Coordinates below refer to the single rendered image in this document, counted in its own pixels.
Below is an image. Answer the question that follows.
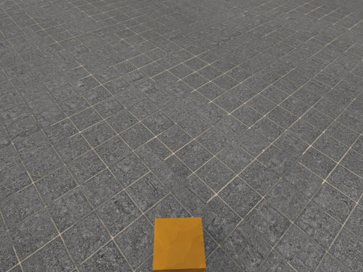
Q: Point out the carton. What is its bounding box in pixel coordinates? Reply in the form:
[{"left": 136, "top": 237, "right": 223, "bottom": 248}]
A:
[{"left": 153, "top": 217, "right": 206, "bottom": 272}]

